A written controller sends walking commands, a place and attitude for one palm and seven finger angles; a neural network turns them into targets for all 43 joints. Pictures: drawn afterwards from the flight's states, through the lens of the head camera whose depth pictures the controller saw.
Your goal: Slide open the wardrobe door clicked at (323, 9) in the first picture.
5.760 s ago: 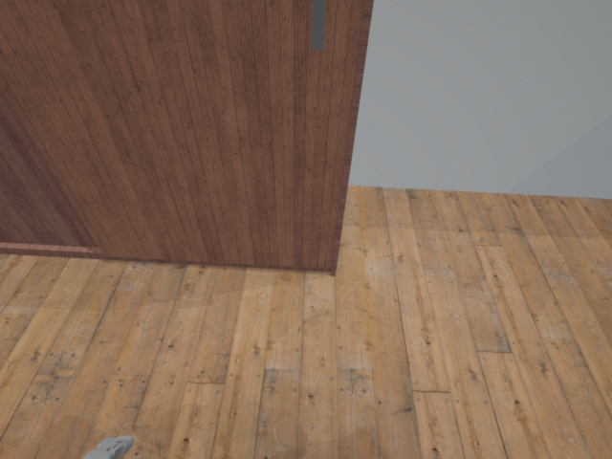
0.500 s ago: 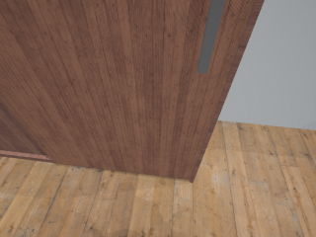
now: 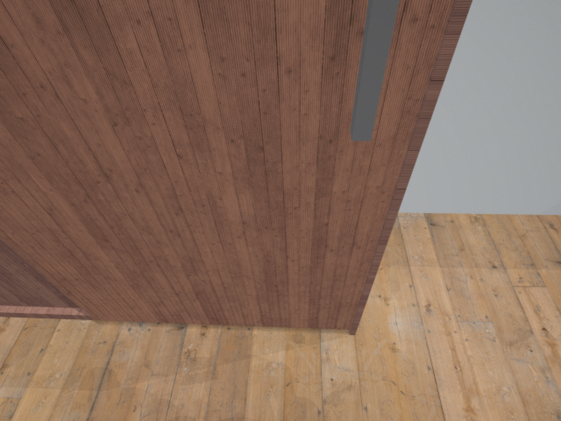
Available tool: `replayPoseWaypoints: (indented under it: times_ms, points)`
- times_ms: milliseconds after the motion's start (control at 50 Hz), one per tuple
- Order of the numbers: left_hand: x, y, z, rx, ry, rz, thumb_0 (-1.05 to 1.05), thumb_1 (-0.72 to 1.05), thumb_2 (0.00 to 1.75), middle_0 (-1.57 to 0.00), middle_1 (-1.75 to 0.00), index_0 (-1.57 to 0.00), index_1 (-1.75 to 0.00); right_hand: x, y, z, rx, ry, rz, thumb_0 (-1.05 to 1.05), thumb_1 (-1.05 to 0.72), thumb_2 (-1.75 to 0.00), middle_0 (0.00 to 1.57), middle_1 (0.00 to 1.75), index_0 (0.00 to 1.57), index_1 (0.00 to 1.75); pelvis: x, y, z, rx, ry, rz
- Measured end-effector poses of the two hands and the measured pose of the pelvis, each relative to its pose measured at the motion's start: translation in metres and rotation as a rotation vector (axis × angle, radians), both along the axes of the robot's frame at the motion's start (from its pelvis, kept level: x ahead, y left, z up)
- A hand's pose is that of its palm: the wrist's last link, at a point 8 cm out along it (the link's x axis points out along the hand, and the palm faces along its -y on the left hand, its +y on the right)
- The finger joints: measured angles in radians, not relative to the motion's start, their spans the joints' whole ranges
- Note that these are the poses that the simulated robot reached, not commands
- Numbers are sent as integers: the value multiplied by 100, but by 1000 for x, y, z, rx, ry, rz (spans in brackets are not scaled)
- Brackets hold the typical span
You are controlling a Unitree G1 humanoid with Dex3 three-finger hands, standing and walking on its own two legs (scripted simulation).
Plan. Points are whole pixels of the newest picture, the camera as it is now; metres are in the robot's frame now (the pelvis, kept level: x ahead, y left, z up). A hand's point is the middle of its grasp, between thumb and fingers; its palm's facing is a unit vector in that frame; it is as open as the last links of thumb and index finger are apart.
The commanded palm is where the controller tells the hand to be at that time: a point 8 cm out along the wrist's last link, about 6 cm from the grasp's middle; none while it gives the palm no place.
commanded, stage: shuffle to correct the standing spot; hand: right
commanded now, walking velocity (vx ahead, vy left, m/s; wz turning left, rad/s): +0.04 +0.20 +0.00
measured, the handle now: (372, 38) +0.49 -0.09 +0.30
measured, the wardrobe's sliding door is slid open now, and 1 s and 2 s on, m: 0.00 0.00 0.00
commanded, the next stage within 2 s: come to a stop and stand still in 0.08 s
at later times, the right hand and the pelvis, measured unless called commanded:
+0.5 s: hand out of the picture +0.12 -0.08 -0.15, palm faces +0.05 +0.97 -0.24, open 7.3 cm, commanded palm none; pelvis +0.04 +0.10 +0.01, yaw -1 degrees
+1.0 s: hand out of the picture -0.02 -0.12 -0.16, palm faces +0.09 +0.98 -0.18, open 7.4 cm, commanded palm none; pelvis +0.00 +0.06 +0.03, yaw -2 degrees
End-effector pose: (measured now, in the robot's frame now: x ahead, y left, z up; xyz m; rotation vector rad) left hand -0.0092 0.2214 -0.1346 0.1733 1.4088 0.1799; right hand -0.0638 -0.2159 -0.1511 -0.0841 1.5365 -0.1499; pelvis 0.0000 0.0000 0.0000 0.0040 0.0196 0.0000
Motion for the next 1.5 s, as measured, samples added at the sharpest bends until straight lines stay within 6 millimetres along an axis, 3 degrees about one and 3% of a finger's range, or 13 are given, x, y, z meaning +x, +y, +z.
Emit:
replayPoseWaypoints:
  times_ms: [100, 260, 320, 400, 540, 680, 760, 840, 960, 1040, 1180, 1300, 1500]
  points:
    - [8, 9, 6, 19, -37, 34, 0, 90, 90, -20, -30, -20, -30, 30, 8, 5, 4, 19, 43, 1, -91, -90, 20, 30, 20, 30, 12, 11, 6, 9, -12, 22]
    - [-7, 59, -6, -26, 120, 35, 0, 90, 90, -20, -30, -21, -30, 146, 34, 21, -64, -246, 66, 1, -91, -90, 20, 30, 20, 30, 33, 58, 4, 11, -18, 4]
    - [7, 90, -23, -32, 123, 36, 1, 90, 90, -20, -30, -21, -30, 168, 49, 18, -110, -315, 75, 1, -91, -90, 20, 30, 20, 30, 42, 79, -9, -10, -23, 2]
    - [46, 120, -18, -7, 38, 25, 1, 90, 90, -20, -30, -20, -30, 177, 69, 28, -117, -319, 88, 0, -91, -90, 20, 30, 20, 30, 46, 92, -1, -25, -24, -8]
    - [113, 133, 8, 8, -120, -66, 1, 91, 90, -19, -30, -20, -29, 169, 86, 39, -107, -347, 45, 1, -91, -90, 20, 30, 20, 30, 38, 102, 15, -45, -16, -29]
    - [149, 107, 25, -12, -249, -150, 0, 91, 90, -19, -30, -20, -29, 115, 66, 31, -120, -292, -11, 0, -91, -90, 20, 30, 21, 30, 17, 94, 15, -42, -19, -40]
    - [137, 85, 28, -12, -301, -154, 0, 91, 90, -19, -30, -20, -29, 80, 45, 17, -109, -229, -34, 1, -91, -90, 20, 30, 20, 30, 7, 79, 9, -18, -20, -34]
    - [94, 68, 29, -3, -243, -122, 0, 92, 90, -20, -30, -20, -30, 57, 34, 17, -87, -174, -45, 1, -91, -90, 20, 30, 20, 30, 0, 67, 15, -7, -37, -39]
    - [38, 70, 30, 15, -108, -81, 0, 94, 90, -20, -30, -21, -30, 41, 39, 26, -50, -151, -40, 1, -91, -90, 20, 30, 20, 30, -1, 61, 25, -2, -20, -39]
    - [5, 70, 25, 0, -41, -34, 0, 92, 90, -20, -30, -21, -30, 41, 53, 27, -28, -113, -4, 1, -91, -90, 20, 30, 20, 30, -1, 64, 25, -15, -8, -28]
    - [-40, 76, 6, -67, 78, 39, 1, 91, 90, -20, -30, -20, -30, 66, 77, 28, -57, -144, 76, 2, -93, -90, 20, 30, 20, 30, -4, 85, 17, -19, -14, -7]
    - [-27, 90, -1, -67, 53, 50, 1, 91, 90, -20, -30, -20, -30, 84, 88, 26, -78, -208, 82, 1, -93, -90, 20, 30, 20, 30, 8, 98, 11, 10, -2, -15]
    - [60, 98, 11, 6, -162, 5, 1, 92, 90, -20, -30, -20, -30, 96, 83, 20, -69, -263, 39, 1, -93, -90, 20, 30, 20, 30, 21, 90, 12, 8, -38, -8]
